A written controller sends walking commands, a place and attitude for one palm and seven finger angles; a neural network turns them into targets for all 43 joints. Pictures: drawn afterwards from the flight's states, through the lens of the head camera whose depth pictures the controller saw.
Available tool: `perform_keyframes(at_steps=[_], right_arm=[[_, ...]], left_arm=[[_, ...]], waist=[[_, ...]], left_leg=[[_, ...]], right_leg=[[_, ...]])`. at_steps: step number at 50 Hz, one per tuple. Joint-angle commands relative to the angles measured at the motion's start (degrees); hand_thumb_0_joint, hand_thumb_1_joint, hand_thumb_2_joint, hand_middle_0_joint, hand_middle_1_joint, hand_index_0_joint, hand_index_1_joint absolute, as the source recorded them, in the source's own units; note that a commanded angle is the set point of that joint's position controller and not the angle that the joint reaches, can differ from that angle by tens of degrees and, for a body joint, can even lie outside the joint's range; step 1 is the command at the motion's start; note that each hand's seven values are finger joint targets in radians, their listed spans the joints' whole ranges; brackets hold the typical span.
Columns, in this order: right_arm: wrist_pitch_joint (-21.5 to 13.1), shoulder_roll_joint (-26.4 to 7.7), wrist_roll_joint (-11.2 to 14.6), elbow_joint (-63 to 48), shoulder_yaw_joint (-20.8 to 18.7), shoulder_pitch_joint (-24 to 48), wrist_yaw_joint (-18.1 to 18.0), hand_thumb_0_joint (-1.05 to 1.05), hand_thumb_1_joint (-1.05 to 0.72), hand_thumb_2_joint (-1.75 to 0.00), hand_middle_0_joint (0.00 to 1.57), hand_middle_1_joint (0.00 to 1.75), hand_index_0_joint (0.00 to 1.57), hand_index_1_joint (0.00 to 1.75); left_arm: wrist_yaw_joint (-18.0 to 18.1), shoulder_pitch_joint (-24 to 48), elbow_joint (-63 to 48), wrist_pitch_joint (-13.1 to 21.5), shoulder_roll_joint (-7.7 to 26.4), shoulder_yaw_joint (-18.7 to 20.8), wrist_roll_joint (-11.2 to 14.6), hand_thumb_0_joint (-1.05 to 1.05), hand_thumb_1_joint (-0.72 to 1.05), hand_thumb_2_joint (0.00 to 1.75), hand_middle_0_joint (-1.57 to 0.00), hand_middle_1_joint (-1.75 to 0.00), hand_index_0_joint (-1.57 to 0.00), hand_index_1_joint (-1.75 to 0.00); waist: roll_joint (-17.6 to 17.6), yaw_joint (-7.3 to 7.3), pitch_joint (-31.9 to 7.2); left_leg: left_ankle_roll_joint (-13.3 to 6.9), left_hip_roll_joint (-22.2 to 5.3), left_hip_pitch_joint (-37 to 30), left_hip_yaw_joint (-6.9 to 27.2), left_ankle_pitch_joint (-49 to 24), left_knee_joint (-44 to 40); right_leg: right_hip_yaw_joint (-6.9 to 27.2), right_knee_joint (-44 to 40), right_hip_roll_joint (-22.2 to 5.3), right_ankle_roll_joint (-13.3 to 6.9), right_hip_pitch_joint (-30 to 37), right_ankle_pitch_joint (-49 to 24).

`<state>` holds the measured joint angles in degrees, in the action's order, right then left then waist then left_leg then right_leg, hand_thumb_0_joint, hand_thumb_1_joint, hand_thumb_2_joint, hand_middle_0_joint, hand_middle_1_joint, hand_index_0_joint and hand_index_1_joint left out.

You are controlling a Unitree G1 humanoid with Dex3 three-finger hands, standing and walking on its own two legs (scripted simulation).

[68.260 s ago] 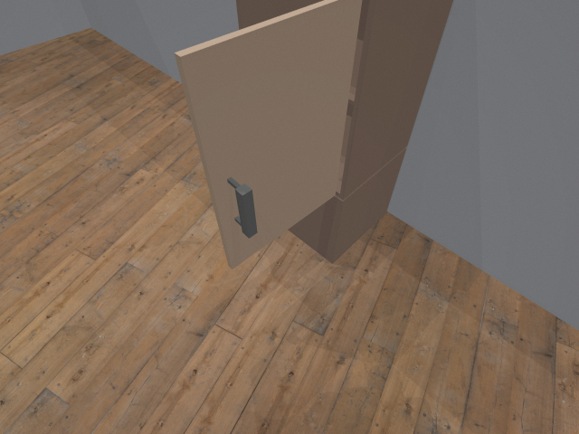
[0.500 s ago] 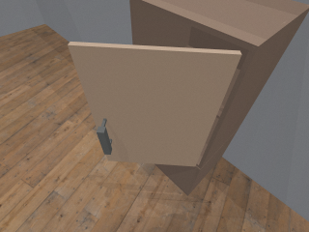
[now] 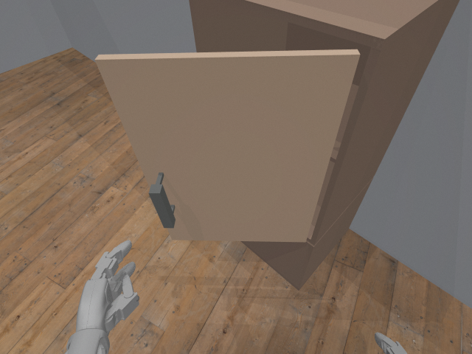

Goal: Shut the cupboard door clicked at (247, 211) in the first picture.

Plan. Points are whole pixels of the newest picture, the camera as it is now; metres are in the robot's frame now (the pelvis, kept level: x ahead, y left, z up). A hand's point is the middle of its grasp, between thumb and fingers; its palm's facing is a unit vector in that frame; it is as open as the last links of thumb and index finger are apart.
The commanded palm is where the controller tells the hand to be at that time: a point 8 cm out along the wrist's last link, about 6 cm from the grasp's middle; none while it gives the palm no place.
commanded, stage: raise the hand and make a fist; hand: left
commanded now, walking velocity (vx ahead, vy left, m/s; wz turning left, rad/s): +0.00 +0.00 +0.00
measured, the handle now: (165, 200) +0.48 +0.19 -0.08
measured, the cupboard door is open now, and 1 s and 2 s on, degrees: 42 42 42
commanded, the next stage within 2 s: bring the fist close to the handle in 1.70 s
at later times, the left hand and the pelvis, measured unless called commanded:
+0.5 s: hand (157, 338) +0.17 +0.14 -0.06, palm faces -0.19 -0.98 +0.00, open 4.7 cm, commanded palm +0.14 +0.22 -0.05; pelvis -0.06 +0.00 -0.11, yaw -3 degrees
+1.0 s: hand (125, 330) +0.18 +0.20 -0.05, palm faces +0.00 -1.00 -0.03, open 3.1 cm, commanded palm +0.16 +0.24 -0.05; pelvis -0.04 +0.02 -0.10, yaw -3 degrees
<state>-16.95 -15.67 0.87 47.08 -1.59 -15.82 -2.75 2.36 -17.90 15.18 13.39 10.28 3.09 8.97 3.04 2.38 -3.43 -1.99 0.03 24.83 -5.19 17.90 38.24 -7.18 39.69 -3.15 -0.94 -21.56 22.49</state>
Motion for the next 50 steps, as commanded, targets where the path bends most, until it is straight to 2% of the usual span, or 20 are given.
perform_keyframes(at_steps=[1,2,4,6,7,10,12,15,18,21,22,25,27,30,34,37,42,45,47,50], right_arm=[[-3.4,-5.3,-0.8,-13.7,-3.6,6.6,2.5,0.00,-0.90,-0.90,0.20,0.30,0.20,0.30],[-2.7,-5.3,-0.4,-14.7,-4.2,6.9,3.3,0.00,-0.90,-0.90,0.20,0.30,0.20,0.30],[-1.9,-5.4,-0.3,-17.7,-4.4,8.5,4.0,0.00,-0.90,-0.90,0.20,0.30,0.20,0.30],[-0.8,-5.2,-0.5,-21.2,-4.4,10.1,4.0,0.00,-0.90,-0.90,0.20,0.30,0.20,0.30],[0.0,-5.2,-0.6,-21.9,-4.5,10.0,4.0,0.00,-0.90,-0.90,0.20,0.30,0.20,0.30],[0.7,-4.4,-0.5,-25.4,-4.0,10.4,3.2,0.00,-0.90,-0.90,0.20,0.30,0.20,0.30],[0.4,-4.5,-0.7,-25.4,-3.5,9.4,2.1,0.00,-0.90,-0.90,0.20,0.30,0.20,0.30],[-0.7,-5.2,-0.5,-24.3,-2.8,7.8,0.4,0.00,-0.90,-0.90,0.20,0.30,0.20,0.30],[-0.7,-6.0,0.4,-23.8,-2.1,6.5,-1.1,0.00,-0.90,-0.90,0.20,0.30,0.20,0.30],[1.0,-6.0,1.9,-25.0,-2.2,6.5,-1.8,0.00,-0.90,-0.90,0.20,0.30,0.20,0.30],[1.8,-5.7,2.2,-25.6,-2.2,7.4,-1.9,0.00,-0.90,-0.90,0.20,0.30,0.20,0.30],[3.4,-4.0,2.1,-28.4,-2.1,9.2,-1.6,0.00,-0.90,-0.90,0.20,0.30,0.20,0.30],[3.9,-2.8,1.4,-28.3,-1.9,9.6,-1.6,0.00,-0.90,-0.90,0.20,0.30,0.20,0.30],[3.1,-2.1,0.2,-26.5,-1.7,7.4,-0.8,0.00,-0.90,-0.90,0.20,0.30,0.20,0.30],[2.2,-3.9,-0.5,-24.4,-1.6,6.3,0.0,0.00,-0.90,-0.90,0.20,0.30,0.20,0.30],[1.9,-5.7,0.3,-25.1,-1.9,5.2,-0.2,0.00,-0.90,-0.90,0.20,0.30,0.20,0.30],[2.3,-6.4,0.7,-27.3,-2.5,5.3,-1.0,0.00,-0.90,-0.90,0.20,0.30,0.20,0.30],[3.3,-4.9,0.2,-27.7,-2.3,5.5,-0.7,0.00,-0.90,-0.90,0.20,0.30,0.20,0.30],[3.9,-4.7,-0.1,-27.4,-2.2,5.1,-0.4,0.00,-0.90,-0.90,0.20,0.30,0.20,0.30],[4.9,-5.2,-0.2,-26.8,-2.0,4.9,0.3,0.00,-0.90,-0.90,0.20,0.30,0.20,0.30]], left_arm=[[-12.6,-20.6,3.2,16.4,-3.6,2.1,5.1,0.00,0.90,0.90,-0.40,-0.52,-0.40,-0.52],[-16.3,-21.8,4.8,20.0,0.1,6.7,6.0,0.00,0.90,0.90,-0.42,-0.54,-0.42,-0.54],[-22.7,-16.2,2.8,26.7,3.7,9.4,7.0,0.00,0.90,0.90,-0.46,-0.58,-0.46,-0.58],[-22.9,-10.7,-4.4,28.5,8.4,12.2,6.0,0.00,0.90,0.90,-0.49,-0.62,-0.49,-0.62],[-21.7,-7.9,-8.5,28.2,11.4,14.1,5.7,0.00,0.90,0.90,-0.51,-0.64,-0.51,-0.64],[-17.6,-0.2,-23.8,28.8,10.3,12.2,6.7,0.00,0.90,0.90,-0.57,-0.70,-0.57,-0.70],[-15.9,7.7,-36.0,30.6,8.9,8.4,7.4,0.00,0.90,0.90,-0.60,-0.74,-0.60,-0.74],[-17.2,5.7,-37.8,30.1,5.4,1.8,7.7,0.00,0.90,0.90,-0.66,-0.80,-0.66,-0.80],[-20.4,2.7,-29.5,23.4,4.0,-1.9,7.3,0.00,0.90,0.90,-0.71,-0.86,-0.71,-0.86],[-22.1,-4.7,-20.5,12.3,6.3,1.4,6.5,0.00,0.90,0.90,-0.77,-0.92,-0.77,-0.92],[-21.7,-7.6,-17.9,8.8,8.1,4.4,6.2,0.00,0.90,0.90,-0.79,-0.94,-0.79,-0.94],[-17.7,-7.5,-25.9,4.5,9.4,9.8,7.8,0.00,0.90,0.90,-0.84,-1.00,-0.84,-1.00],[-12.8,-7.2,-29.8,6.3,10.6,13.8,8.1,0.00,0.90,0.90,-0.88,-1.04,-0.88,-1.04],[-8.7,-6.4,-33.8,13.8,7.7,11.0,6.9,0.00,0.90,0.90,-0.93,-1.10,-0.93,-1.10],[-10.9,-5.1,-28.7,20.5,3.7,1.9,4.1,0.00,0.90,0.90,-1.01,-1.18,-1.01,-1.18],[-15.4,-6.0,-23.8,19.0,2.8,-1.1,4.2,0.00,0.90,0.90,-1.06,-1.24,-1.06,-1.24],[-15.4,-5.4,-31.6,15.6,11.5,8.6,6.0,0.00,0.90,0.90,-1.15,-1.34,-1.15,-1.34],[-12.1,-6.5,-36.7,16.7,9.6,9.8,7.3,0.00,0.90,0.90,-1.21,-1.40,-1.21,-1.40],[-10.5,-7.3,-36.2,17.3,9.4,10.3,7.0,0.00,0.90,0.90,-1.24,-1.44,-1.24,-1.44],[-11.4,-8.0,-29.4,16.2,4.6,4.3,5.1,0.00,0.90,0.90,-1.30,-1.50,-1.30,-1.50]], waist=[[-27.1,-6.28,-2.2],[-22.7,-7.92,-6.0],[-12.5,-7.31,-9.8],[0.6,-8.45,-13.8],[4.7,-8.66,-13.9],[7.2,-5.86,-18.0],[5.9,-2.16,-21.1],[3.5,0.75,-19.0],[-2.6,2.76,-14.5],[-8.1,-0.26,-14.4],[-6.7,-2.67,-15.0],[-5.8,-6.13,-20.6],[-5.5,-7.65,-21.7],[-1.6,-6.26,-21.0],[-0.7,-1.28,-14.4],[-2.1,-0.06,-11.7],[1.7,-4.23,-21.5],[3.0,-5.25,-23.9],[3.9,-5.15,-23.4],[1.4,-2.06,-17.1]], left_leg=[[2.7,1.4,14.7,6.0,-3.3,8.9],[3.4,1.9,16.8,5.5,-5.0,11.6],[3.7,2.4,21.6,4.4,-4.7,17.6],[2.6,2.9,24.3,2.9,-2.3,21.3],[2.3,2.6,25.6,3.2,-0.6,22.3],[0.9,1.2,24.4,4.5,3.5,25.2],[0.0,0.0,23.1,6.5,4.6,27.1],[-0.2,-0.6,25.1,7.9,7.7,28.9],[-0.4,-0.8,29.8,8.5,11.0,30.2],[-0.2,-0.5,33.0,8.4,12.7,28.2],[-0.1,-0.2,32.4,8.1,11.9,26.9],[0.4,0.3,29.1,7.8,7.4,24.3],[0.6,-0.1,27.9,8.2,4.2,23.6],[1.0,-0.6,25.1,8.6,0.3,23.2],[1.0,-0.8,26.9,9.8,6.1,24.3],[0.9,-1.0,28.6,11.4,13.7,22.7],[1.4,-0.8,23.5,12.3,10.7,20.3],[2.1,-1.0,19.2,12.1,3.4,20.3],[2.3,-1.1,19.3,12.1,0.6,21.1],[2.2,-1.4,22.3,11.9,4.2,21.7]], right_leg=[[5.0,4.5,1.0,0.8,-13.3,-8.3],[7.2,8.0,0.2,0.4,-10.9,-13.6],[9.2,14.3,-0.4,-0.4,-13.7,-15.2],[10.7,17.9,0.3,-1.5,-18.1,-7.0],[11.5,18.4,0.7,-2.0,-19.9,-2.3],[12.7,17.7,1.7,-1.6,-25.0,6.8],[11.8,18.9,3.1,-1.2,-28.7,7.5],[11.2,18.6,3.8,-1.2,-32.3,10.5],[11.2,16.5,3.8,-0.3,-33.4,15.1],[11.0,14.7,3.1,0.2,-30.2,19.2],[10.6,15.0,3.2,-0.2,-28.7,18.4],[9.2,16.4,2.8,-0.1,-22.9,13.1],[7.2,18.7,3.7,-0.6,-21.7,8.3],[4.8,22.0,4.1,-1.0,-25.4,1.1],[3.6,23.1,4.3,-1.2,-34.7,6.4],[3.8,22.2,4.2,-1.1,-36.5,10.7],[3.3,23.8,4.5,-1.4,-32.2,6.7],[2.2,24.8,4.8,-1.6,-30.6,1.8],[2.0,25.4,5.1,-1.7,-30.9,0.4],[1.5,24.5,5.0,-1.2,-33.9,2.2]])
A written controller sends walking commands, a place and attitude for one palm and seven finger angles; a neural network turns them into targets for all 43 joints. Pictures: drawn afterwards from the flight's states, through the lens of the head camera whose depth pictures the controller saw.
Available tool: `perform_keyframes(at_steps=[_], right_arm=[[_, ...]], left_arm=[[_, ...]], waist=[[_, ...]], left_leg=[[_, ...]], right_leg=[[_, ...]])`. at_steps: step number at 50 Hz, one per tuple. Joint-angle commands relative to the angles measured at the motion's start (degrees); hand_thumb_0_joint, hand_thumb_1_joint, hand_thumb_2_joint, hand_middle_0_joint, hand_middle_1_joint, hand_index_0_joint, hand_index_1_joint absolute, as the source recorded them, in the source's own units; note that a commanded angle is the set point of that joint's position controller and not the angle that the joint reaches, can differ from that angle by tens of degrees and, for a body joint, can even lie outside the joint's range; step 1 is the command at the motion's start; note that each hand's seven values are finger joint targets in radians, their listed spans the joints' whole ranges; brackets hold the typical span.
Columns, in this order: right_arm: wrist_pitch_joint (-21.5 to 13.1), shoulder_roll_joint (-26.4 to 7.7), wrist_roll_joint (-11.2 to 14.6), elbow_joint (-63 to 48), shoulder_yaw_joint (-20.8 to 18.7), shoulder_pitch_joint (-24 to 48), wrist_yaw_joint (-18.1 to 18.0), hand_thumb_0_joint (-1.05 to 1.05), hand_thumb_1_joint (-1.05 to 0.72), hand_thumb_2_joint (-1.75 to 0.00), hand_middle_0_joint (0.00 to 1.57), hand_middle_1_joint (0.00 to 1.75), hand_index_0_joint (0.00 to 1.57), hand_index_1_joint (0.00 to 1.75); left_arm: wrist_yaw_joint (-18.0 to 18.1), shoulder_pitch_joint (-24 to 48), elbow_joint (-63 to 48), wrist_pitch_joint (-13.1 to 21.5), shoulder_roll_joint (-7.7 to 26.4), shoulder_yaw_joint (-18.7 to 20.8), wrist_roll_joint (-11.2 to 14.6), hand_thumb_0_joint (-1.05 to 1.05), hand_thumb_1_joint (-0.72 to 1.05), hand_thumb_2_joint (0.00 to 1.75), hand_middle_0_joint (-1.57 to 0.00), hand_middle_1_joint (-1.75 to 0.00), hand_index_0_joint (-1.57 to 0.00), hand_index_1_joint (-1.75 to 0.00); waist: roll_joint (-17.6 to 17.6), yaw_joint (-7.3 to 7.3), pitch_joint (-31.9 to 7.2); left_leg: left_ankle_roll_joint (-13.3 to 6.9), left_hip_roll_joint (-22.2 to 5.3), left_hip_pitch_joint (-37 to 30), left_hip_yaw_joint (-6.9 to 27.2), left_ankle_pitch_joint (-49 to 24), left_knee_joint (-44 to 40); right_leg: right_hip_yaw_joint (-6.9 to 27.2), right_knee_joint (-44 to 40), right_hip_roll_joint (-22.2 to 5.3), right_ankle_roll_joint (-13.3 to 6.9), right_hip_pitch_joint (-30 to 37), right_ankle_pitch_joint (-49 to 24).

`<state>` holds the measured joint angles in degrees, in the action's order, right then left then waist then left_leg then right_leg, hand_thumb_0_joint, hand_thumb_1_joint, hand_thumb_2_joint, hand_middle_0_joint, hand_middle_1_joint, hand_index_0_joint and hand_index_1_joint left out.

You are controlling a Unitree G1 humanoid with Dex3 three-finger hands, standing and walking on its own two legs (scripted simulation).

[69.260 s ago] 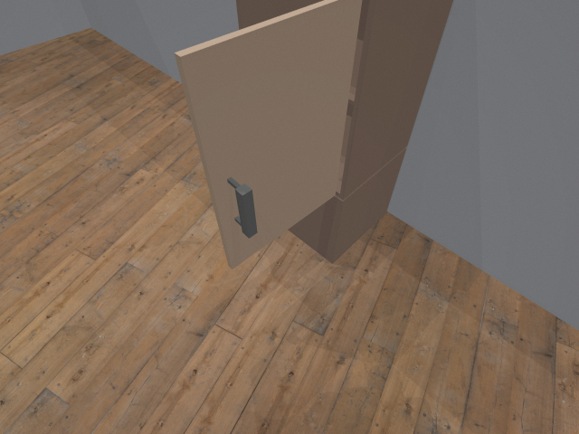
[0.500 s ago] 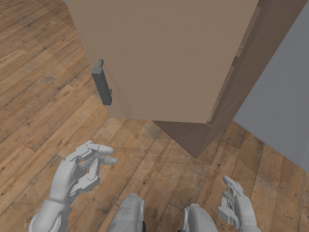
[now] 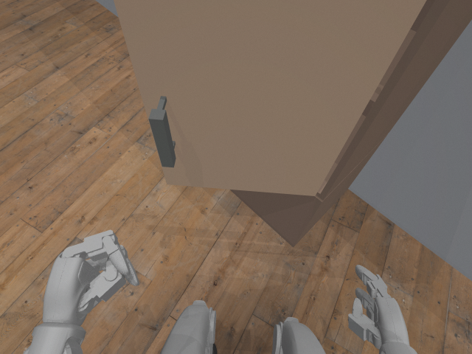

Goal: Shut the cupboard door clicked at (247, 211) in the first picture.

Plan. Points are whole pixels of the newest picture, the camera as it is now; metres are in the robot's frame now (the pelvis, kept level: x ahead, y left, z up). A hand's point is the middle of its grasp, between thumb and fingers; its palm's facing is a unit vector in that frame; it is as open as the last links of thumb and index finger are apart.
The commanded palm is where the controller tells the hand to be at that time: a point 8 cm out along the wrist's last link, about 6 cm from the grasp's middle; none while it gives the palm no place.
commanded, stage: raise the hand and make a fist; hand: left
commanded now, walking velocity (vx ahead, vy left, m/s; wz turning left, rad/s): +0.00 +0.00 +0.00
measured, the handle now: (166, 132) +0.51 +0.19 +0.02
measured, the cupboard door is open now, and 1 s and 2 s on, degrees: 42 42 42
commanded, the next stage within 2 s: bring the fist close to the handle in 0.70 s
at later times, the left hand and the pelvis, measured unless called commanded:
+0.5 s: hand (137, 273) +0.23 +0.17 +0.03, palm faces -0.03 -1.00 -0.02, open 3.1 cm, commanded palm +0.21 +0.23 +0.05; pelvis +0.01 -0.01 +0.00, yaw +0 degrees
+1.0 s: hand (141, 253) +0.25 +0.17 +0.05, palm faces +0.04 -1.00 -0.06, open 3.1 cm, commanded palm +0.25 +0.22 +0.04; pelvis +0.00 -0.03 -0.01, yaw +1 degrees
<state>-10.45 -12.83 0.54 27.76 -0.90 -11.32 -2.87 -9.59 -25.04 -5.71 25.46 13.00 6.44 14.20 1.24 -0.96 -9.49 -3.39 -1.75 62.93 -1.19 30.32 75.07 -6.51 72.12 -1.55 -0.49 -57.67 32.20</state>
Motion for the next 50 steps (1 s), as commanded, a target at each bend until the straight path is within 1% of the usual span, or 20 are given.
perform_keyframes(at_steps=[1,3,4,6,7,9,12,14,18,22,23,27,30,33,37,40,42,46,48,50], right_arm=[[-1.3,-8.3,0.2,-7.6,-2.6,0.2,0.5,0.00,-0.90,-0.90,0.20,0.30,0.20,0.30],[-1.1,-8.9,0.7,-8.0,-2.5,-0.2,0.3,0.00,-0.90,-0.90,0.20,0.30,0.20,0.30],[-1.2,-9.3,0.8,-8.2,-2.5,-0.4,0.1,0.00,-0.90,-0.90,0.20,0.30,0.20,0.30],[-1.4,-9.6,0.9,-8.8,-2.4,-0.6,-0.4,0.00,-0.90,-0.90,0.20,0.30,0.20,0.30],[-1.6,-9.5,0.7,-8.8,-2.3,-0.4,-0.6,0.00,-0.90,-0.90,0.20,0.30,0.20,0.30],[-1.8,-8.8,0.5,-9.0,-2.2,-0.2,-0.6,0.00,-0.90,-0.90,0.20,0.30,0.20,0.30],[-2.1,-8.1,0.1,-8.1,-2.2,0.0,-0.5,0.00,-0.90,-0.90,0.20,0.30,0.20,0.30],[-1.9,-7.8,0.1,-7.5,-2.1,0.1,0.0,0.00,-0.90,-0.90,0.20,0.30,0.20,0.30],[-1.1,-8.9,0.9,-7.6,-2.6,-0.3,0.3,0.00,-0.90,-0.90,0.20,0.30,0.20,0.30],[-1.3,-9.4,1.4,-8.7,-2.7,-0.3,-0.5,0.00,-0.90,-0.90,0.20,0.30,0.20,0.30],[-1.5,-9.3,1.3,-8.8,-2.7,-0.4,-0.6,0.00,-0.90,-0.90,0.20,0.30,0.20,0.30],[-1.9,-7.9,0.5,-7.8,-2.5,-0.3,-0.7,0.00,-0.90,-0.90,0.20,0.30,0.20,0.30],[-1.5,-7.6,0.3,-6.9,-2.3,0.0,-0.1,0.00,-0.90,-0.90,0.20,0.30,0.20,0.30],[-0.9,-8.5,0.8,-7.2,-2.7,0.1,0.2,0.00,-0.90,-0.90,0.20,0.30,0.20,0.30],[-0.6,-8.9,1.5,-8.5,-2.7,-0.3,-0.5,0.00,-0.90,-0.90,0.20,0.30,0.20,0.30],[-0.8,-8.2,1.1,-8.6,-2.6,0.1,-0.9,0.00,-0.90,-0.90,0.20,0.30,0.20,0.30],[-1.0,-8.0,0.6,-7.5,-2.2,-0.3,-1.1,0.00,-0.90,-0.90,0.20,0.30,0.20,0.30],[-1.5,-8.5,0.3,-5.5,-1.7,-0.2,-0.7,0.00,-0.90,-0.90,0.20,0.30,0.20,0.30],[-1.5,-9.2,0.7,-5.0,-1.7,-0.4,-0.7,0.00,-0.90,-0.90,0.20,0.30,0.20,0.30],[-1.3,-9.8,1.1,-5.3,-1.8,-0.9,-0.9,0.00,-0.90,-0.90,0.20,0.30,0.20,0.30]], left_arm=[[-0.4,-0.5,-6.6,3.3,1.1,-0.5,-0.6,0.00,0.90,0.90,-1.30,-1.50,-1.30,-1.50],[-2.8,0.9,-3.0,1.3,1.4,-1.9,-1.3,0.00,0.90,0.90,-1.30,-1.50,-1.30,-1.50],[-3.8,2.3,-3.3,0.8,2.6,-1.5,-1.2,0.00,0.90,0.90,-1.30,-1.50,-1.30,-1.50],[-5.1,4.4,-5.5,0.6,5.3,0.9,-0.6,0.00,0.90,0.90,-1.30,-1.50,-1.30,-1.50],[-5.1,6.1,-7.9,1.0,7.9,3.4,-0.1,0.00,0.90,0.90,-1.30,-1.50,-1.30,-1.50],[-4.7,6.7,-11.7,2.7,8.9,6.3,1.5,0.00,0.90,0.90,-1.30,-1.50,-1.30,-1.50],[-2.8,4.8,-13.7,5.3,9.8,9.5,3.0,0.00,0.90,0.90,-1.30,-1.50,-1.30,-1.50],[-2.5,3.5,-10.9,5.6,6.7,7.1,3.0,0.00,0.90,0.90,-1.30,-1.50,-1.30,-1.50],[-5.2,0.9,-1.8,1.6,2.9,2.2,1.9,0.00,0.90,0.90,-1.30,-1.50,-1.30,-1.50],[-6.7,3.9,-4.2,-0.4,6.9,4.2,2.2,0.00,0.90,0.90,-1.30,-1.50,-1.30,-1.50],[-6.4,4.9,-6.9,0.5,8.1,5.6,2.5,0.00,0.90,0.90,-1.30,-1.50,-1.30,-1.50],[-3.1,5.6,-12.2,5.6,10.5,9.8,3.4,0.00,0.90,0.90,-1.30,-1.50,-1.30,-1.50],[-2.2,3.7,-7.0,6.9,6.2,6.7,3.0,0.00,0.90,0.90,-1.30,-1.50,-1.30,-1.50],[-4.0,1.4,-1.1,4.4,3.7,3.3,2.1,0.00,0.90,0.90,-1.30,-1.50,-1.30,-1.50],[-6.5,4.0,-3.8,1.6,6.6,3.8,2.5,0.00,0.90,0.90,-1.30,-1.50,-1.30,-1.50],[-5.5,6.3,-9.7,3.5,8.9,6.7,3.1,0.00,0.90,0.90,-1.30,-1.50,-1.30,-1.50],[-3.7,10.5,-10.0,5.6,10.6,8.7,3.1,0.00,0.90,0.90,-1.30,-1.50,-1.30,-1.50],[-2.5,16.3,-0.9,7.3,6.8,5.8,2.1,0.00,0.90,0.90,-1.30,-1.50,-1.30,-1.50],[-3.8,18.9,4.0,5.7,6.5,4.8,1.8,0.00,0.90,0.90,-1.30,-1.50,-1.30,-1.50],[-5.5,21.3,5.6,3.2,7.0,3.9,1.6,0.00,0.90,0.90,-1.30,-1.50,-1.30,-1.50]], waist=[[2.7,2.01,-9.6],[0.9,2.93,-7.2],[-0.6,3.13,-8.0],[0.7,2.33,-10.5],[3.1,1.39,-12.4],[4.4,-0.03,-16.5],[5.9,-1.49,-19.0],[5.7,-0.51,-16.6],[-0.3,1.73,-11.6],[-0.9,1.12,-12.8],[0.0,0.53,-15.4],[2.4,-1.03,-17.6],[1.8,0.26,-13.5],[-0.7,1.55,-10.6],[-1.6,1.58,-12.3],[0.3,0.49,-15.7],[0.9,1.03,-14.6],[0.5,2.97,-9.6],[-0.4,3.54,-9.2],[0.4,3.13,-11.7]], left_leg=[[3.4,0.4,-14.7,8.0,-6.6,-15.1],[3.0,0.6,-12.5,8.0,-4.3,-15.1],[2.8,0.6,-12.4,8.0,-3.7,-14.8],[2.7,0.8,-13.4,7.7,-5.2,-14.5],[2.8,1.0,-14.2,7.6,-6.7,-14.2],[3.3,1.0,-17.2,7.5,-11.3,-14.0],[3.7,1.0,-18.5,7.1,-15.4,-13.0],[3.8,0.9,-17.7,6.8,-15.5,-12.7],[2.8,1.0,-12.4,6.1,-9.9,-12.7],[2.2,1.5,-11.0,5.5,-9.0,-12.3],[2.2,1.4,-12.1,5.2,-10.6,-12.0],[2.5,1.5,-13.0,4.8,-13.9,-10.9],[2.6,1.5,-11.2,4.5,-11.3,-10.6],[2.2,1.4,-8.6,4.0,-7.9,-10.2],[1.6,1.7,-7.8,3.6,-7.6,-9.8],[1.7,1.5,-10.2,3.7,-10.6,-9.5],[1.8,1.4,-9.2,4.0,-10.6,-8.6],[2.0,1.4,-5.8,4.2,-4.7,-7.2],[1.8,1.4,-4.7,4.1,-2.5,-7.4],[1.7,1.4,-5.5,3.8,-3.2,-7.9]], right_leg=[[0.8,-8.4,3.3,-1.6,1.7,-6.8],[1.2,-9.5,3.3,-1.5,1.7,-5.7],[1.5,-9.9,3.3,-1.4,2.2,-5.3],[2.0,-9.8,3.3,-1.7,3.3,-6.0],[2.2,-9.1,3.4,-2.0,3.8,-6.9],[2.1,-8.1,3.3,-2.2,5.3,-9.5],[2.1,-7.1,3.8,-2.4,6.0,-11.8],[1.8,-7.1,3.5,-2.1,5.0,-12.1],[2.1,-9.4,3.4,-1.5,4.9,-8.9],[4.0,-10.8,3.1,-1.5,7.7,-7.8],[4.2,-10.1,2.9,-1.6,8.5,-9.2],[4.5,-8.5,3.2,-2.0,9.4,-11.8],[4.3,-8.9,3.0,-1.7,6.9,-9.5],[5.5,-11.0,2.7,-1.3,6.1,-5.7],[8.1,-13.1,2.2,-1.1,9.4,-4.5],[7.7,-11.6,2.2,-1.2,10.6,-8.5],[7.2,-10.4,2.7,-1.5,9.0,-8.4],[7.2,-10.6,2.6,-1.3,2.5,-0.8],[7.8,-11.6,2.5,-1.2,2.1,1.8],[8.3,-12.1,2.3,-1.2,3.9,0.8]])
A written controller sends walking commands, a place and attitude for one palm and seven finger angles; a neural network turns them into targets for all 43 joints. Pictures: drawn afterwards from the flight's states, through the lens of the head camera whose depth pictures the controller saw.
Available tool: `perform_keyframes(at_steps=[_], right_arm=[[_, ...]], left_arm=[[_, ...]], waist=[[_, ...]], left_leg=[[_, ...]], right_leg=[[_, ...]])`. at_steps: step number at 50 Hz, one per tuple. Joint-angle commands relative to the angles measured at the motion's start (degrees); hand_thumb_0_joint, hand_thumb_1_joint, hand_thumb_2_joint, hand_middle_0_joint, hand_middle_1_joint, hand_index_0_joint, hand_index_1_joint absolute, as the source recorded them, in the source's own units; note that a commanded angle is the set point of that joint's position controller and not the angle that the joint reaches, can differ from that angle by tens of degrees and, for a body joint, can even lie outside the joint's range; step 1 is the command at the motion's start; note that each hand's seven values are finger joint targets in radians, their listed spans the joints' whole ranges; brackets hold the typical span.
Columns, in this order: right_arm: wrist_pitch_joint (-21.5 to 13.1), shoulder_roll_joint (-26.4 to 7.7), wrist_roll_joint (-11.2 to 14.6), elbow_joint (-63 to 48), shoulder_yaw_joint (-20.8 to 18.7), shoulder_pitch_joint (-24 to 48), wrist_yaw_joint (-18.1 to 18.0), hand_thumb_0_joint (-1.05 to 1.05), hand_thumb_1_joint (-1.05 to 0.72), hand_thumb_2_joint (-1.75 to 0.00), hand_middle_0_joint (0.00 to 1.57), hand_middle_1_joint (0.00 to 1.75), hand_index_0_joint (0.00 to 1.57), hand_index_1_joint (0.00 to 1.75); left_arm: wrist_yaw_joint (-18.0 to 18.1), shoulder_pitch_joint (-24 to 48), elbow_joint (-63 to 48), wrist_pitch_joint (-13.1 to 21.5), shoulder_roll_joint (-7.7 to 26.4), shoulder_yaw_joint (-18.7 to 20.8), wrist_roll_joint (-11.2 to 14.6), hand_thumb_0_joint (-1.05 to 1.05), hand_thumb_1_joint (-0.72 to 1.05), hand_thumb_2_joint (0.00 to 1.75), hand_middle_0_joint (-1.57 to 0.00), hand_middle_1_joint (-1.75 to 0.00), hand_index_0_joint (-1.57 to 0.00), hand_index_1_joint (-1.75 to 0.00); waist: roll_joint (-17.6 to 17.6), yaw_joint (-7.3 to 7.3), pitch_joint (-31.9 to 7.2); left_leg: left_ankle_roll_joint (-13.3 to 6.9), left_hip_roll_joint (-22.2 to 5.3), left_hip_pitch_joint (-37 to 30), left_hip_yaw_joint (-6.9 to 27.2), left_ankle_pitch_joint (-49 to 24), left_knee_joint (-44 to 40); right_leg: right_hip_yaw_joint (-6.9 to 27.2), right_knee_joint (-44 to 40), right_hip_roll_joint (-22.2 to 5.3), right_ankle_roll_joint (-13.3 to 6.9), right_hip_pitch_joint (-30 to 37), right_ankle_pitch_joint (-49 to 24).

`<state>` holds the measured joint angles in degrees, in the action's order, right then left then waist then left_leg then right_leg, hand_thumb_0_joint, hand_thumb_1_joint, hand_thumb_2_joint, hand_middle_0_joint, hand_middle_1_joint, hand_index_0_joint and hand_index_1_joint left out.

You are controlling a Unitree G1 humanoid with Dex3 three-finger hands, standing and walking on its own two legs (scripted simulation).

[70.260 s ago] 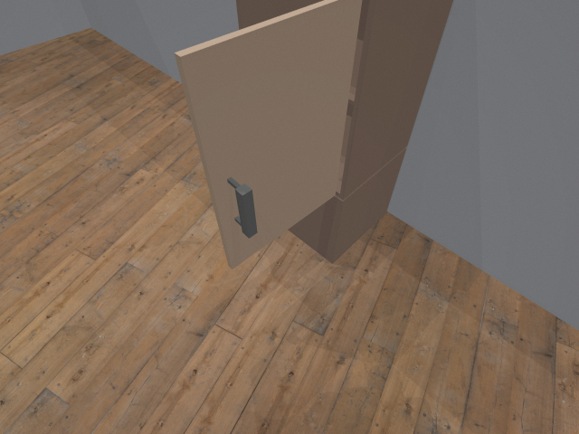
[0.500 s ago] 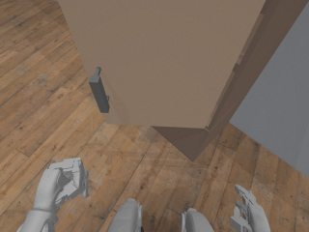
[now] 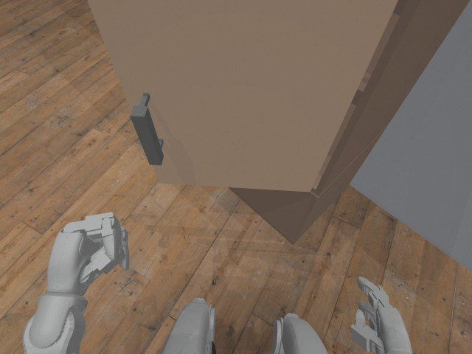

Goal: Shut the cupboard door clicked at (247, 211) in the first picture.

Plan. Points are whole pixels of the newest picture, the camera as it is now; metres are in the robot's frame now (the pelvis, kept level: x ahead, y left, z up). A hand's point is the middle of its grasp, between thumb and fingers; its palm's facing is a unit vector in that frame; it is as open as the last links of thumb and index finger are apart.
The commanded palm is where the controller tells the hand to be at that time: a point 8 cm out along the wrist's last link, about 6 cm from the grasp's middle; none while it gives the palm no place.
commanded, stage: bring the fist close to the handle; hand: left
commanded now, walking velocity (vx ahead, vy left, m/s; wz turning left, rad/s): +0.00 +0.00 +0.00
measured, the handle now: (151, 130) +0.51 +0.22 +0.03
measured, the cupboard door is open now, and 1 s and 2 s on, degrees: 42 42 35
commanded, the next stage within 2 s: push the door shut along its arc in 1.20 s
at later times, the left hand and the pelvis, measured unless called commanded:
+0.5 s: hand (149, 202) +0.35 +0.18 +0.03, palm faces -0.04 -1.00 -0.02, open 3.2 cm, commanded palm +0.34 +0.24 +0.04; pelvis +0.01 +0.02 +0.01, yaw -1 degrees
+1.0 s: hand (155, 168) +0.42 +0.19 +0.04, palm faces +0.00 -1.00 -0.04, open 3.2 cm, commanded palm +0.39 +0.23 +0.04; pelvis +0.00 +0.01 +0.00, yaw -2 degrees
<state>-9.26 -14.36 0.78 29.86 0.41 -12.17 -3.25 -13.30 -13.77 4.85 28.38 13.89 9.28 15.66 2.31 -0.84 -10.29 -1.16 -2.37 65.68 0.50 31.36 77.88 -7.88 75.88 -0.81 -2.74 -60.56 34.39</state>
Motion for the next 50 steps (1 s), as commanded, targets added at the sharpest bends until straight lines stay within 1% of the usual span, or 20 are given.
perform_keyframes(at_steps=[1,3,6,9,10,12,13,16,19,23,28,30,33,35,38,40,43,44,46,50], right_arm=[[-2.5,-8.4,1.0,-7.7,-3.1,-0.4,-0.5,0.00,-0.90,-0.90,0.20,0.30,0.20,0.30],[-2.5,-8.6,1.1,-7.8,-3.2,-0.5,-0.7,0.00,-0.90,-0.90,0.20,0.30,0.20,0.30],[-2.2,-8.2,0.9,-7.5,-3.2,-0.5,-0.5,0.00,-0.90,-0.90,0.20,0.30,0.20,0.30],[-1.7,-7.9,0.4,-6.1,-3.1,-0.8,0.0,0.00,-0.90,-0.90,0.20,0.30,0.20,0.30],[-1.4,-7.7,0.3,-5.9,-3.0,-0.7,0.3,0.00,-0.90,-0.90,0.20,0.30,0.20,0.30],[-0.9,-8.2,0.2,-5.2,-3.2,-1.6,0.6,0.00,-0.90,-0.90,0.20,0.30,0.20,0.30],[-0.5,-8.3,0.2,-5.0,-3.2,-1.4,0.8,0.00,-0.90,-0.90,0.20,0.30,0.20,0.30],[0.2,-9.1,0.4,-4.6,-3.6,-2.3,1.0,0.00,-0.90,-0.90,0.20,0.30,0.20,0.30],[0.4,-9.4,0.4,-4.4,-3.8,-2.7,0.9,0.00,-0.90,-0.90,0.20,0.30,0.20,0.30],[0.5,-9.5,0.0,-2.4,-3.8,-2.8,0.4,0.00,-0.90,-0.90,0.20,0.30,0.20,0.30],[1.3,-9.3,-0.5,-1.2,-3.8,-3.4,1.1,0.00,-0.90,-0.90,0.20,0.30,0.20,0.30],[2.1,-9.4,-0.4,-1.1,-4.0,-4.0,1.6,0.00,-0.90,-0.90,0.20,0.30,0.20,0.30],[3.1,-9.8,-0.1,-1.2,-4.2,-4.9,1.7,0.00,-0.90,-0.90,0.20,0.30,0.20,0.30],[3.6,-9.8,0.2,-1.1,-4.2,-5.3,1.7,0.00,-0.90,-0.90,0.20,0.30,0.20,0.30],[3.8,-9.8,0.1,0.0,-3.9,-5.4,1.0,0.00,-0.90,-0.90,0.20,0.30,0.20,0.30],[4.0,-9.6,-0.2,0.8,-3.8,-5.7,0.8,0.00,-0.90,-0.90,0.20,0.30,0.20,0.30],[3.9,-9.6,-0.8,0.4,-4.0,-5.9,1.4,0.00,-0.90,-0.90,0.20,0.30,0.20,0.30],[4.0,-9.5,-0.8,0.3,-4.1,-5.9,1.8,0.00,-0.90,-0.90,0.20,0.30,0.20,0.30],[4.7,-9.5,-0.8,0.2,-4.3,-6.4,2.3,0.00,-0.90,-0.90,0.20,0.30,0.20,0.30],[6.3,-9.7,0.2,-0.4,-4.2,-6.7,2.2,0.00,-0.90,-0.90,0.20,0.30,0.20,0.30]], left_arm=[[-2.5,11.2,-5.5,-0.9,6.5,0.8,0.1,0.00,0.90,0.90,-1.30,-1.50,-1.30,-1.50],[-3.0,13.4,-7.8,-2.6,8.1,2.1,0.5,0.00,0.90,0.90,-1.30,-1.50,-1.30,-1.50],[-1.2,16.1,-10.1,-2.8,9.6,4.9,1.0,0.00,0.90,0.90,-1.30,-1.50,-1.30,-1.50],[1.7,17.2,-6.2,-1.7,9.8,7.1,0.7,0.00,0.90,0.90,-1.30,-1.50,-1.30,-1.50],[2.3,17.5,-4.0,-1.5,7.6,5.2,0.4,0.00,0.90,0.90,-1.30,-1.50,-1.30,-1.50],[3.1,18.4,1.2,-1.2,7.7,5.7,-0.7,0.00,0.90,0.90,-1.30,-1.50,-1.30,-1.50],[3.0,19.6,3.4,-1.4,5.8,3.4,-1.4,0.00,0.90,0.90,-1.30,-1.50,-1.30,-1.50],[1.7,24.9,6.3,-1.4,5.4,1.3,-2.5,0.00,0.90,0.90,-1.30,-1.50,-1.30,-1.50],[1.2,30.7,4.7,-0.5,5.2,0.0,-2.8,0.00,0.90,0.90,-1.30,-1.50,-1.30,-1.50],[3.0,39.6,5.8,2.3,9.9,5.4,-2.4,0.00,0.90,0.90,-1.30,-1.50,-1.30,-1.50],[4.8,41.6,12.5,3.7,9.9,6.1,-4.1,0.00,0.90,0.90,-1.30,-1.50,-1.30,-1.50],[4.2,40.5,16.5,2.4,7.9,4.3,-4.6,0.00,0.90,0.90,-1.30,-1.50,-1.30,-1.50],[3.0,43.2,19.7,0.9,7.8,3.7,-4.7,0.00,0.90,0.90,-1.30,-1.50,-1.30,-1.50],[2.6,45.9,21.6,0.4,7.1,3.3,-4.2,0.00,0.90,0.90,-1.30,-1.50,-1.30,-1.50],[3.2,53.4,25.1,2.1,10.6,6.9,-3.8,0.00,0.90,0.90,-1.30,-1.50,-1.30,-1.50],[3.8,59.0,26.2,4.4,12.2,8.1,-4.5,0.00,0.90,0.90,-1.30,-1.50,-1.30,-1.50],[4.0,56.1,24.8,7.2,13.6,9.4,-5.4,0.00,0.90,0.90,-1.30,-1.50,-1.30,-1.50],[3.7,54.6,24.7,7.4,12.2,8.1,-5.4,0.00,0.90,0.90,-1.30,-1.50,-1.30,-1.50],[3.0,51.5,25.3,6.9,11.9,7.8,-5.2,0.00,0.90,0.90,-1.30,-1.50,-1.30,-1.50],[1.4,49.1,29.6,3.4,12.2,8.3,-4.4,0.00,0.90,0.90,-1.30,-1.50,-1.30,-1.50]], waist=[[-0.2,2.72,-12.8],[1.5,1.72,-18.5],[1.4,0.76,-21.8],[0.3,0.66,-19.8],[0.4,1.21,-17.8],[-1.9,1.69,-15.8],[-2.2,2.44,-14.4],[-1.4,3.43,-14.6],[1.1,3.68,-18.0],[0.7,3.65,-21.8],[3.8,2.92,-23.2],[2.8,3.36,-22.6],[0.7,4.14,-22.7],[-0.7,4.90,-21.0],[-2.7,5.62,-19.6],[-2.2,5.97,-20.3],[3.9,3.19,-27.3],[4.8,3.28,-28.1],[3.7,3.13,-29.0],[-2.6,4.22,-22.7]], left_leg=[[-0.7,2.0,-9.4,2.2,-5.3,-11.3],[-0.7,1.9,-12.8,2.4,-9.5,-11.9],[-0.5,1.9,-15.5,2.5,-13.8,-12.7],[-0.2,1.7,-15.2,2.8,-15.3,-13.1],[-0.2,1.8,-14.5,2.5,-14.4,-13.1],[-0.2,1.7,-13.1,2.8,-13.5,-13.3],[-0.2,1.8,-12.8,2.6,-12.6,-13.3],[-0.2,1.6,-14.0,2.7,-11.1,-13.8],[0.0,1.4,-18.1,3.6,-13.2,-14.2],[0.2,1.2,-19.2,4.1,-14.9,-13.2],[1.0,1.1,-21.3,4.3,-18.2,-13.3],[1.0,1.0,-21.0,3.9,-17.4,-13.6],[0.7,0.9,-20.3,3.8,-18.1,-13.5],[0.6,0.9,-19.5,3.8,-16.8,-13.7],[0.0,1.4,-15.0,3.1,-13.6,-12.3],[-0.1,1.4,-14.5,3.3,-13.1,-11.6],[0.6,1.5,-19.9,3.5,-17.6,-11.8],[0.8,1.4,-21.2,3.4,-19.0,-11.8],[0.8,1.3,-21.3,3.1,-20.1,-11.9],[-0.1,1.6,-14.3,2.1,-15.1,-13.0]], right_leg=[[9.4,-15.9,1.5,0.9,8.0,-2.9],[8.8,-14.6,1.6,0.9,10.7,-8.6],[7.5,-13.3,1.7,1.0,12.7,-14.2],[6.4,-12.2,1.9,1.0,11.5,-16.1],[6.3,-12.6,1.8,1.1,10.7,-15.4],[5.7,-12.3,2.1,0.9,9.3,-14.2],[5.8,-12.6,1.9,1.1,8.4,-13.9],[5.8,-13.2,1.7,1.0,6.8,-12.7],[5.2,-12.7,1.7,0.8,5.8,-14.1],[5.5,-11.5,1.8,0.9,5.3,-15.0],[4.9,-10.2,1.8,0.6,3.6,-16.9],[5.0,-10.9,1.8,0.8,3.8,-16.7],[5.1,-11.5,1.9,1.0,4.9,-18.2],[5.1,-12.2,1.9,1.1,4.7,-17.5],[6.2,-12.4,1.8,1.3,5.1,-15.8],[6.3,-11.5,1.8,1.3,4.4,-15.2],[6.1,-9.8,1.9,0.6,4.6,-17.4],[6.1,-9.9,1.9,0.7,4.2,-18.5],[6.1,-10.2,2.0,0.8,5.9,-19.8],[6.9,-12.6,2.0,1.4,9.0,-18.3]])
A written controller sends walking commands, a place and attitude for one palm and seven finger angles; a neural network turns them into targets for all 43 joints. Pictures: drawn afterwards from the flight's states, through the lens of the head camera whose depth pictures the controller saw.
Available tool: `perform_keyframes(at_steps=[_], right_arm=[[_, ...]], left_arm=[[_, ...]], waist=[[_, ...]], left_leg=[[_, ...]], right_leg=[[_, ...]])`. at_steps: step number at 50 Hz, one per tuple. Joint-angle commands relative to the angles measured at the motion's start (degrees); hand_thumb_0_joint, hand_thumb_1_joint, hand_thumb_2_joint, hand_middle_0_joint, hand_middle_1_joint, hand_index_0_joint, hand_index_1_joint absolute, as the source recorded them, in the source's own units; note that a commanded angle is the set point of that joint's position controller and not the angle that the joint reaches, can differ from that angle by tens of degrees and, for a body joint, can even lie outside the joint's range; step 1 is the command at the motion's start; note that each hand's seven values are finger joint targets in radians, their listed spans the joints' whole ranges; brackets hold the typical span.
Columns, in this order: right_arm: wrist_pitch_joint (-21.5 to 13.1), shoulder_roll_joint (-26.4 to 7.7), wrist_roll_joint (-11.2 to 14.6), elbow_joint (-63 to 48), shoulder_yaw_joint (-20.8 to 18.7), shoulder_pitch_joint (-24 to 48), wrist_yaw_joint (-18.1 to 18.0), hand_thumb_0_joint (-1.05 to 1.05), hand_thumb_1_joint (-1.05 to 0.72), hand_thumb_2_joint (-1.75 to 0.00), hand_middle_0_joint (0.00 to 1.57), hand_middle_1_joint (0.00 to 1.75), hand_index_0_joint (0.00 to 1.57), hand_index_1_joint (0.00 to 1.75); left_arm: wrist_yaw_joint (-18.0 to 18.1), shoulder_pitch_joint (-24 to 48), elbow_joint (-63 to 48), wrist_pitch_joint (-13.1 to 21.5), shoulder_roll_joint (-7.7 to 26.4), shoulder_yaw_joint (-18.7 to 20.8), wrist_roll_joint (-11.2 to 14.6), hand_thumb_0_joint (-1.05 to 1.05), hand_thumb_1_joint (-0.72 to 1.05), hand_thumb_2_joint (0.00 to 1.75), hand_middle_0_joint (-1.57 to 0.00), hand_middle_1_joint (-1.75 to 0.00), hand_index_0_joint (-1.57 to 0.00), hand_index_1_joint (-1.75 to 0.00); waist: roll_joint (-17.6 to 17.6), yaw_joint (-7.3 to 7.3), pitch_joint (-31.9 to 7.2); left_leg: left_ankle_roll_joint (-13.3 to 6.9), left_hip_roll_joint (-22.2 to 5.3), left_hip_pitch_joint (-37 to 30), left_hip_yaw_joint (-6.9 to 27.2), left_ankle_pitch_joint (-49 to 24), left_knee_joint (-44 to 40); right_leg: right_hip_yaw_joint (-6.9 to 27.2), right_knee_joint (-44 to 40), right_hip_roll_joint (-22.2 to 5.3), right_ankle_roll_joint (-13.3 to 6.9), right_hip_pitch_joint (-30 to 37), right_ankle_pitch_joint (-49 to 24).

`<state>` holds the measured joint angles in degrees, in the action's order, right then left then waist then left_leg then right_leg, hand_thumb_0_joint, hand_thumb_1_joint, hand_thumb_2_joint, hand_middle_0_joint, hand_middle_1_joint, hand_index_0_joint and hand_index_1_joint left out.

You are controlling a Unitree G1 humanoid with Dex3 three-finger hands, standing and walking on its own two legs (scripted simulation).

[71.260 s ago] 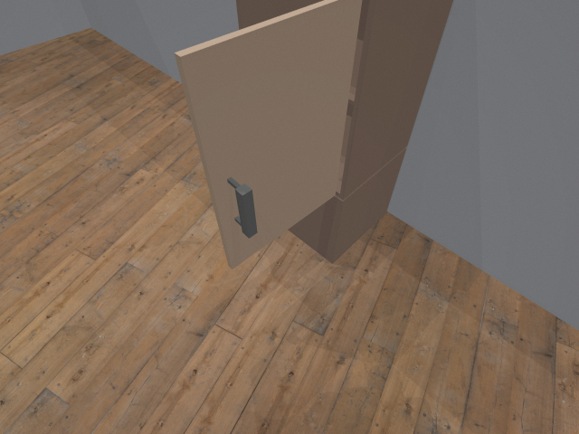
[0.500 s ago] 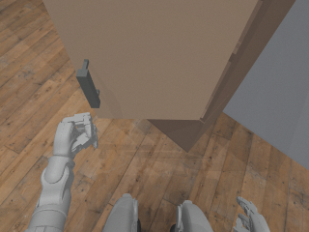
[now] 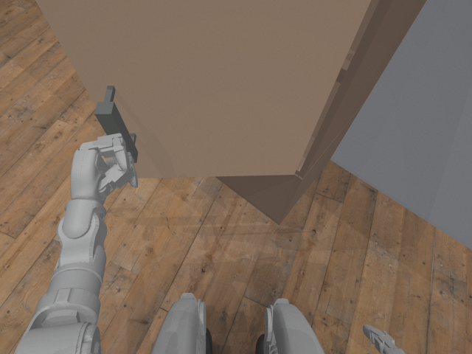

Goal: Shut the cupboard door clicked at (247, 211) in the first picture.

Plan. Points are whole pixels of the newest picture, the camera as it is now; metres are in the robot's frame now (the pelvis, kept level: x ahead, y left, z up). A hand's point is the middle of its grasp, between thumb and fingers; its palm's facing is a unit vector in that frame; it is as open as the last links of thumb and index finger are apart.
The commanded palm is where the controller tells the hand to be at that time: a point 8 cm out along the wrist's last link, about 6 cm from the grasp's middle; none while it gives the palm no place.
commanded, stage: bring the fist close to the handle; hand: left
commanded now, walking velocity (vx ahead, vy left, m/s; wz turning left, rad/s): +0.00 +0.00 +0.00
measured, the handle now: (121, 126) +0.50 +0.22 +0.03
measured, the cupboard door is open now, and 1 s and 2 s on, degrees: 42 35 24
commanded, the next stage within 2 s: push the door shut along its arc in 0.20 s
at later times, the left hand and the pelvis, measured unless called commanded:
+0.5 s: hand (132, 166) +0.41 +0.18 +0.03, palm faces +0.01 -1.00 -0.04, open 3.2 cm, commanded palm +0.40 +0.23 +0.03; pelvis +0.00 +0.00 +0.00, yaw +0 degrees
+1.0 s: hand (135, 140) +0.47 +0.19 +0.03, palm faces -0.12 -0.99 -0.05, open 3.2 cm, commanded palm +0.47 +0.21 +0.03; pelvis -0.01 +0.00 -0.02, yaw +0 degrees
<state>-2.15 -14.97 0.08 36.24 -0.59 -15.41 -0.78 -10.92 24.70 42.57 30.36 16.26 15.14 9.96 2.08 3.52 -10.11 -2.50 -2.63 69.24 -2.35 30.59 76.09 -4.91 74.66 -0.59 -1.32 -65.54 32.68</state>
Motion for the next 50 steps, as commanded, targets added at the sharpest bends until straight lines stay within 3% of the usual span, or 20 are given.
perform_keyframes(at_steps=[1,3,6,9,12,16,18,20,22,23,25,30,36,37,38,41,43,48,50], right_arm=[[-0.6,-9.0,1.1,-6.9,-3.1,-3.2,-0.5,0.00,-0.90,-0.90,0.20,0.30,0.20,0.30],[-0.8,-9.1,1.1,-6.7,-3.1,-3.1,-1.0,0.00,-0.90,-0.90,0.20,0.30,0.20,0.30],[-1.3,-8.9,0.8,-6.3,-3.3,-2.9,-1.1,0.00,-0.90,-0.90,0.20,0.30,0.20,0.30],[-1.9,-9.0,0.3,-5.0,-3.3,-3.3,-1.0,0.00,-0.90,-0.90,0.20,0.30,0.20,0.30],[-1.9,-9.2,0.2,-4.9,-3.4,-3.7,-0.9,0.00,-0.90,-0.90,0.20,0.30,0.20,0.30],[-0.8,-9.5,0.6,-5.5,-3.0,-3.1,-0.8,0.00,-0.90,-0.90,0.20,0.30,0.20,0.30],[-0.6,-9.6,0.6,-5.6,-2.8,-3.1,-1.3,0.00,-0.90,-0.90,0.20,0.30,0.20,0.30],[-0.8,-9.2,0.5,-5.4,-2.8,-3.2,-1.4,0.00,-0.90,-0.90,0.20,0.30,0.20,0.30],[-1.2,-9.5,0.4,-5.2,-2.7,-3.8,-1.6,0.00,-0.90,-0.90,0.20,0.30,0.20,0.30],[-1.2,-9.4,0.3,-4.8,-2.7,-3.5,-1.6,0.00,-0.90,-0.90,0.20,0.30,0.20,0.30],[-1.3,-9.2,0.3,-4.1,-2.7,-4.0,-1.4,0.00,-0.90,-0.90,0.20,0.30,0.20,0.30],[-0.5,-10.1,0.8,-3.5,-2.6,-5.5,-1.3,0.00,-0.90,-0.90,0.20,0.30,0.20,0.30],[-0.5,-10.4,0.9,-3.2,-2.8,-6.6,-1.4,0.00,-0.90,-0.90,0.20,0.30,0.20,0.30],[-0.6,-10.5,0.8,-3.1,-2.6,-7.2,-1.4,0.00,-0.90,-0.90,0.20,0.30,0.20,0.30],[-0.7,-10.4,0.9,-2.7,-2.7,-6.9,-1.2,0.00,-0.90,-0.90,0.20,0.30,0.20,0.30],[-0.5,-11.2,0.8,-2.0,-2.6,-8.0,-1.3,0.00,-0.90,-0.90,0.20,0.30,0.20,0.30],[-0.7,-11.2,0.8,-1.7,-2.5,-8.3,-1.3,0.00,-0.90,-0.90,0.20,0.30,0.20,0.30],[-1.0,-11.9,0.8,-0.8,-2.3,-9.5,-1.3,0.00,-0.90,-0.90,0.20,0.30,0.20,0.30],[-1.0,-12.2,0.6,-0.6,-2.3,-10.1,-1.2,0.00,-0.90,-0.90,0.20,0.30,0.20,0.30]], left_arm=[[-1.3,12.2,-7.8,0.8,8.9,1.7,1.7,0.00,0.90,0.90,-1.30,-1.50,-1.30,-1.50],[-1.1,15.3,-10.0,1.7,11.2,3.7,2.2,0.00,0.90,0.90,-1.30,-1.50,-1.30,-1.50],[-0.5,18.2,-13.9,4.6,9.6,2.2,2.4,0.00,0.90,0.90,-1.30,-1.50,-1.30,-1.50],[0.1,18.7,-12.8,6.7,9.2,1.3,1.3,0.00,0.90,0.90,-1.30,-1.50,-1.30,-1.50],[-0.2,18.3,-9.8,6.1,7.9,-0.5,0.4,0.00,0.90,0.90,-1.30,-1.50,-1.30,-1.50],[-0.7,17.1,-5.0,2.9,9.9,1.4,0.4,0.00,0.90,0.90,-1.30,-1.50,-1.30,-1.50],[-0.9,21.3,-5.6,2.9,13.4,3.6,0.4,0.00,0.90,0.90,-1.30,-1.50,-1.30,-1.50],[-1.2,26.0,-7.6,3.9,12.9,2.8,0.4,0.00,0.90,0.90,-1.30,-1.50,-1.30,-1.50],[-1.6,28.7,-8.9,5.5,15.7,4.5,0.6,0.00,0.90,0.90,-1.30,-1.50,-1.30,-1.50],[-2.0,29.4,-8.4,6.0,15.0,3.6,0.3,0.00,0.90,0.90,-1.30,-1.50,-1.30,-1.50],[-3.0,29.5,-5.2,5.9,12.3,1.1,0.2,0.00,0.90,0.90,-1.30,-1.50,-1.30,-1.50],[-6.4,32.4,3.7,2.3,13.7,1.3,0.2,0.00,0.90,0.90,-1.30,-1.50,-1.30,-1.50],[-8.5,38.3,2.9,2.7,16.0,2.4,0.9,0.00,0.90,0.90,-1.30,-1.50,-1.30,-1.50],[-8.6,39.9,2.8,3.2,16.5,2.4,0.8,0.00,0.90,0.90,-1.30,-1.50,-1.30,-1.50],[-8.9,41.0,4.2,3.0,14.8,0.5,0.4,0.00,0.90,0.90,-1.30,-1.50,-1.30,-1.50],[-9.1,44.4,6.5,2.5,18.0,1.8,-0.6,0.00,0.90,0.90,-1.30,-1.50,-1.30,-1.50],[-9.8,47.1,6.5,2.6,18.2,1.1,-0.8,0.00,0.90,0.90,-1.30,-1.50,-1.30,-1.50],[-11.2,52.6,9.2,1.1,18.3,-0.5,-1.2,0.00,0.90,0.90,-1.30,-1.50,-1.30,-1.50],[-11.6,53.5,9.8,0.4,18.2,-0.9,-1.5,0.00,0.90,0.90,-1.30,-1.50,-1.30,-1.50]], waist=[[-2.5,0.53,-21.0],[-1.5,0.29,-21.7],[-0.1,0.64,-24.1],[2.3,1.00,-23.9],[2.5,1.57,-22.9],[-0.2,0.73,-20.4],[0.3,0.91,-22.3],[1.7,1.66,-24.4],[3.3,1.38,-26.6],[4.4,1.45,-27.9],[3.6,2.55,-26.5],[0.1,4.19,-22.3],[2.7,4.49,-27.2],[4.1,4.55,-27.3],[4.4,5.50,-26.4],[2.8,6.52,-25.0],[5.3,6.62,-26.7],[6.6,8.77,-26.3],[8.1,8.87,-27.2]], left_leg=[[1.0,2.0,-16.7,4.7,-12.9,-11.4],[1.0,1.9,-17.0,4.6,-12.9,-11.0],[1.2,1.7,-20.8,5.4,-13.9,-10.9],[1.5,1.4,-23.0,6.1,-14.0,-10.5],[1.4,1.5,-22.6,6.5,-13.0,-10.7],[1.3,1.8,-18.8,6.0,-9.5,-11.6],[1.0,1.9,-18.2,5.7,-11.0,-10.7],[1.1,1.8,-20.1,5.9,-12.8,-9.9],[1.2,1.7,-21.5,6.3,-14.9,-9.2],[1.4,1.7,-23.1,6.5,-16.0,-9.0],[1.4,1.5,-23.3,6.7,-16.1,-8.9],[0.7,1.6,-17.8,6.7,-12.5,-8.3],[0.7,1.5,-20.5,7.1,-14.6,-7.2],[0.7,1.5,-21.4,7.6,-15.6,-7.2],[0.7,1.3,-21.5,7.7,-14.2,-7.2],[0.4,1.1,-19.3,8.1,-11.6,-6.8],[0.5,1.2,-20.3,8.2,-12.1,-6.5],[0.4,0.9,-21.0,9.4,-11.1,-6.1],[0.6,0.8,-22.5,10.2,-11.4,-6.2]], right_leg=[[4.2,-12.2,1.7,0.1,13.8,-15.6],[4.5,-12.0,1.6,0.1,14.0,-15.5],[3.9,-11.3,1.7,-0.1,12.0,-15.3],[3.4,-10.7,1.9,-0.3,8.6,-14.1],[3.1,-10.6,1.9,-0.4,7.2,-12.9],[3.6,-11.9,1.7,-0.3,9.6,-10.9],[4.1,-11.3,1.6,-0.2,10.6,-12.6],[4.1,-10.7,1.6,-0.2,10.1,-14.0],[4.0,-9.7,1.9,-0.5,10.0,-15.2],[4.1,-9.5,1.8,-0.5,9.4,-15.9],[3.8,-9.7,1.9,-0.4,7.9,-15.7],[3.9,-10.4,1.8,-0.3,7.2,-13.4],[4.1,-9.7,2.0,-0.5,6.3,-14.0],[3.7,-9.1,2.2,-0.8,5.2,-14.1],[3.7,-9.5,2.1,-0.6,3.4,-12.8],[3.9,-9.7,2.3,-0.6,2.5,-10.6],[3.8,-9.3,2.3,-0.8,1.8,-10.5],[3.2,-9.0,2.5,-1.0,-1.9,-9.3],[2.8,-8.5,2.6,-1.2,-3.7,-9.2]])
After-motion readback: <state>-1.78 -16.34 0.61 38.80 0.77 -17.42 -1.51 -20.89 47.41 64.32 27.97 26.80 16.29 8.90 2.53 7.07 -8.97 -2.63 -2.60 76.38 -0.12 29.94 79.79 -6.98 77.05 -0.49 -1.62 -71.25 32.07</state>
